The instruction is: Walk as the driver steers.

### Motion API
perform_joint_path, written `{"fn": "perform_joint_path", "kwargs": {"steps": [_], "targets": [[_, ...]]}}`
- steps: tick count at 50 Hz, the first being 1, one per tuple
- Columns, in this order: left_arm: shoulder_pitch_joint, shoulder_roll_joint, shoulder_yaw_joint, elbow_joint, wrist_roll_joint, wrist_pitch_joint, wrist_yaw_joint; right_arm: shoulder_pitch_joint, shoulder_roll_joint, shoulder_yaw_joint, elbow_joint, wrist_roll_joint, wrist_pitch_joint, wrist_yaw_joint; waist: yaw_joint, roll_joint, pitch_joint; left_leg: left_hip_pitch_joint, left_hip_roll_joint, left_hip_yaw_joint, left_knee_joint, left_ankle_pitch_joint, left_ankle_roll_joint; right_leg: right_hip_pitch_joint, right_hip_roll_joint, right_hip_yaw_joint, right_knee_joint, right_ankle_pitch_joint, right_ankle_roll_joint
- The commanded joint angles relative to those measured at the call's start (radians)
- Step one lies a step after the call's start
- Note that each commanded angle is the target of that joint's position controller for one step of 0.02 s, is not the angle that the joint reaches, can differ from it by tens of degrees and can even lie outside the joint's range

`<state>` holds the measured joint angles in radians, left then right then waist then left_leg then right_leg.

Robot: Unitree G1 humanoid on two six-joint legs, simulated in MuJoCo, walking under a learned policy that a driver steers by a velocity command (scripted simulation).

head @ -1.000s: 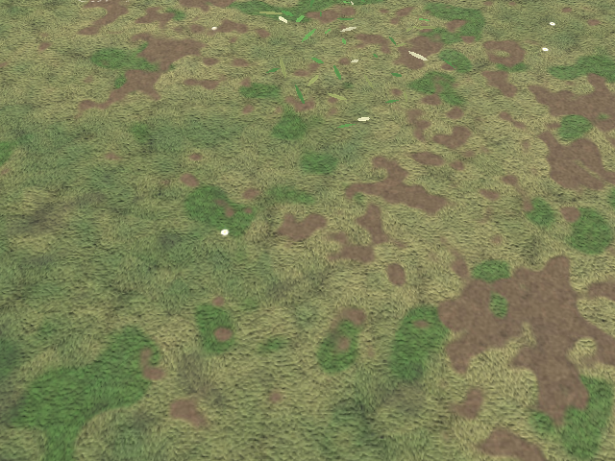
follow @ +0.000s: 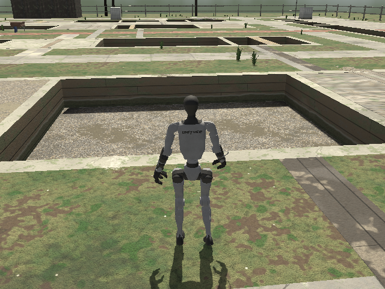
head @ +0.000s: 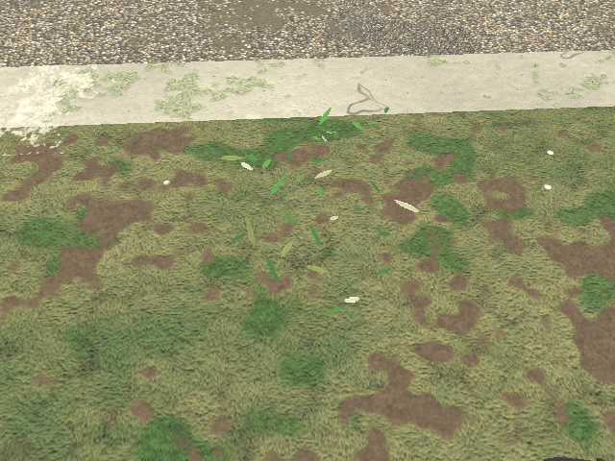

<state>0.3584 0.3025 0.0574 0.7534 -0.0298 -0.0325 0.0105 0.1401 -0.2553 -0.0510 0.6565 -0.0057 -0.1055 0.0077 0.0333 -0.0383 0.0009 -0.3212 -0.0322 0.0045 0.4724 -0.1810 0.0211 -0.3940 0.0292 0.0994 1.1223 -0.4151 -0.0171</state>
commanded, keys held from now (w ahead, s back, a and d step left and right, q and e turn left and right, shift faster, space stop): w+e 0.28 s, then w+q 0.56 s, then q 0.16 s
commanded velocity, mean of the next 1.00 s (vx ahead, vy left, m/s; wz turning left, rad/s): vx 0.48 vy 0.00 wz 0.01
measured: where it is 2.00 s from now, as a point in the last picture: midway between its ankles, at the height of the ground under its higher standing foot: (359, 396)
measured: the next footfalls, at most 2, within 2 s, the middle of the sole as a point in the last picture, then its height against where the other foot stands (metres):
right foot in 0.38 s outside the picture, level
left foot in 0.94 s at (318, 389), level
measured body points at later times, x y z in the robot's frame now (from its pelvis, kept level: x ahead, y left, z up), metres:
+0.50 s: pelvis +0.25 -0.08 -0.01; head +0.29 -0.10 +0.44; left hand +0.49 +0.12 -0.09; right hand +0.23 -0.37 -0.14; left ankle +0.15 +0.10 -0.64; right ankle +0.30 -0.18 -0.74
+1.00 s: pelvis +0.52 -0.07 -0.02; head +0.57 -0.06 +0.43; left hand +0.58 +0.22 -0.14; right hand +0.72 -0.32 -0.11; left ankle +0.62 +0.01 -0.74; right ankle +0.34 -0.21 -0.65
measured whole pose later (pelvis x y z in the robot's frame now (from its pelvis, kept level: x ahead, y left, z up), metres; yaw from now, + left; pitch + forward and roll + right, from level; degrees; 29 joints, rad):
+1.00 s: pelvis +0.52 -0.07 -0.02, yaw +4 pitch +2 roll -2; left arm 0.26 0.29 0.06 0.80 0.00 -0.05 0.01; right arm 0.10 -0.30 -0.06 0.68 0.00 -0.04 0.04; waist 0.02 0.02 0.08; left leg -0.51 -0.04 0.03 0.63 -0.15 0.10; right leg -0.22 -0.03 -0.06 1.11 -0.58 0.05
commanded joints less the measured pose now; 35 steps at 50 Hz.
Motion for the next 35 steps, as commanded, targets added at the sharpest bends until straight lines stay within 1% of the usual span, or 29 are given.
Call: {"fn": "perform_joint_path", "kwargs": {"steps": [1,2,3,6,8,10,13,14,15,16,17,18,19,20,21,22,23,24,25,26,27,28,30,32,35], "targets": [[-0.050,0.083,0.029,-0.103,0.003,-0.004,-0.009,0.075,-0.092,-0.030,-0.010,-0.007,-0.003,-0.001,-0.049,0.152,0.021,0.234,0.284,-0.287,-0.267,0.013,0.154,-0.317,-0.130,0.023,0.054,0.096,0.015],[-0.054,0.063,0.025,-0.107,0.002,0.001,-0.013,0.073,-0.096,-0.033,-0.001,-0.005,-0.008,0.000,-0.044,0.157,0.021,0.209,0.276,-0.240,-0.287,0.059,0.159,-0.305,-0.134,0.009,0.046,0.119,0.019],[-0.067,0.051,0.022,-0.116,0.003,0.004,-0.015,0.076,-0.106,-0.037,0.009,-0.002,-0.013,0.001,-0.041,0.148,0.024,0.200,0.277,-0.201,-0.302,0.105,0.168,-0.312,-0.139,0.005,0.029,0.143,0.025],[-0.126,0.038,0.016,-0.142,0.010,0.005,-0.021,0.089,-0.143,-0.049,0.043,-0.002,-0.017,-0.003,-0.046,0.112,0.029,0.222,0.287,-0.104,-0.319,0.229,0.181,-0.349,-0.148,0.006,-0.086,0.249,0.040],[-0.169,0.032,0.010,-0.151,0.008,-0.002,-0.032,0.089,-0.160,-0.052,0.057,-0.001,-0.012,-0.006,-0.059,0.102,0.031,0.236,0.270,-0.028,-0.318,0.267,0.164,-0.328,-0.145,-0.015,-0.203,0.355,0.035],[-0.242,0.022,0.003,-0.170,0.009,-0.009,-0.046,0.107,-0.179,-0.054,0.074,0.005,-0.005,-0.010,-0.087,0.092,0.046,0.244,0.264,0.031,-0.315,0.275,0.148,-0.296,-0.134,-0.050,-0.317,0.439,0.024],[-0.332,0.022,0.000,-0.209,0.005,-0.011,-0.063,0.154,-0.208,-0.060,0.103,0.018,0.008,-0.011,-0.114,0.089,0.070,0.306,0.287,0.073,-0.302,0.278,0.131,-0.283,-0.120,-0.091,-0.422,0.434,-0.001],[-0.352,0.027,0.001,-0.222,0.004,-0.010,-0.068,0.164,-0.217,-0.063,0.111,0.023,0.013,-0.011,-0.115,0.092,0.077,0.337,0.299,0.084,-0.289,0.302,0.124,-0.284,-0.115,-0.102,-0.445,0.404,-0.013],[-0.369,0.023,-0.001,-0.235,0.006,-0.011,-0.070,0.189,-0.219,-0.063,0.126,0.031,0.019,-0.009,-0.117,0.088,0.079,0.351,0.310,0.082,-0.271,0.348,0.123,-0.260,-0.101,-0.109,-0.470,0.353,-0.030],[-0.367,0.025,0.001,-0.242,0.009,-0.012,-0.071,0.205,-0.225,-0.062,0.139,0.036,0.025,-0.007,-0.102,0.093,0.072,0.365,0.320,0.083,-0.240,0.458,0.123,-0.214,-0.075,-0.124,-0.493,0.295,-0.052],[-0.337,0.042,0.010,-0.242,0.014,-0.012,-0.068,0.208,-0.241,-0.064,0.148,0.040,0.030,-0.007,-0.070,0.111,0.048,0.378,0.324,0.086,-0.180,0.629,0.121,-0.140,-0.041,-0.146,-0.514,0.236,-0.074],[-0.237,0.079,0.030,-0.220,0.018,-0.012,-0.064,0.198,-0.253,-0.062,0.156,0.044,0.038,-0.008,0.002,0.117,-0.010,0.369,0.307,0.108,-0.053,0.774,0.107,0.009,-0.004,-0.168,-0.564,0.236,-0.100],[-0.078,0.131,0.058,-0.172,0.018,-0.012,-0.052,0.199,-0.236,-0.050,0.161,0.043,0.040,-0.012,0.086,0.102,-0.097,0.268,0.270,0.142,0.138,0.779,0.080,0.267,0.015,-0.170,-0.611,0.319,-0.128],[0.098,0.226,0.085,-0.140,0.027,-0.004,-0.030,0.210,-0.171,-0.020,0.136,0.012,0.032,-0.010,0.142,-0.026,-0.246,0.004,0.210,0.149,0.477,0.383,0.039,0.615,-0.200,0.082,-0.566,0.411,-0.192],[0.082,0.280,0.078,-0.146,0.037,-0.010,-0.028,0.330,-0.063,0.016,0.125,0.015,0.012,0.005,0.046,-0.217,-0.407,-0.311,0.025,0.014,0.797,-0.428,-0.006,0.831,-0.460,0.580,-0.694,0.265,-0.354],[0.094,0.186,0.059,-0.148,0.036,-0.020,-0.033,0.221,-0.191,-0.018,0.137,0.053,-0.002,0.010,0.123,-0.069,-0.389,-0.375,0.049,-0.136,0.881,-0.414,0.002,0.761,-0.444,0.578,-0.760,0.209,-0.321],[0.040,0.156,0.045,-0.131,0.035,-0.028,-0.034,0.137,-0.204,-0.026,0.097,0.073,-0.005,0.011,0.100,-0.074,-0.213,-0.439,0.091,-0.110,0.863,-0.331,0.008,0.628,-0.403,0.384,-0.778,0.276,-0.273],[-0.025,0.122,0.035,-0.122,0.029,-0.034,-0.035,0.112,-0.181,-0.021,0.098,0.056,-0.002,0.004,0.055,-0.027,-0.133,-0.411,0.138,-0.094,0.792,-0.242,0.005,0.494,-0.352,0.267,-0.801,0.341,-0.236],[-0.080,0.088,0.027,-0.122,0.032,-0.040,-0.038,0.114,-0.175,-0.026,0.105,0.037,0.007,0.000,0.017,-0.037,-0.078,-0.370,0.162,-0.089,0.741,-0.182,-0.003,0.388,-0.313,0.180,-0.834,0.388,-0.216],[-0.114,0.064,0.022,-0.123,0.038,-0.050,-0.040,0.158,-0.163,-0.028,0.122,0.038,0.024,0.000,-0.019,-0.053,-0.064,-0.302,0.180,-0.101,0.724,-0.129,-0.009,0.317,-0.290,0.118,-0.878,0.400,-0.204],[-0.129,0.056,0.023,-0.115,0.041,-0.062,-0.041,0.187,-0.139,-0.025,0.135,0.040,0.040,-0.001,-0.036,-0.053,-0.059,-0.266,0.180,-0.099,0.717,-0.095,-0.016,0.275,-0.285,0.083,-0.916,0.409,-0.207],[-0.136,0.057,0.026,-0.103,0.041,-0.073,-0.040,0.198,-0.117,-0.023,0.141,0.040,0.053,-0.003,-0.048,-0.039,-0.045,-0.262,0.180,-0.100,0.705,-0.075,-0.024,0.249,-0.286,0.044,-0.944,0.439,-0.211],[-0.139,0.066,0.032,-0.079,0.048,-0.085,-0.033,0.163,-0.102,-0.023,0.129,0.038,0.066,-0.008,-0.052,-0.024,0.003,-0.312,0.177,-0.119,0.655,-0.005,-0.038,0.228,-0.279,-0.035,-0.981,0.480,-0.202],[-0.123,0.069,0.035,-0.054,0.052,-0.086,-0.022,0.119,-0.095,-0.023,0.114,0.034,0.066,-0.008,-0.042,-0.018,0.028,-0.368,0.168,-0.134,0.563,0.095,-0.044,0.258,-0.268,-0.101,-0.992,0.506,-0.188],[-0.119,0.087,0.039,-0.035,0.047,-0.082,-0.012,0.045,-0.077,-0.016,0.093,0.029,0.057,0.010,-0.018,-0.013,0.053,-0.354,0.153,-0.092,0.374,0.246,-0.035,0.283,-0.248,-0.194,-1.007,0.506,-0.159]]}}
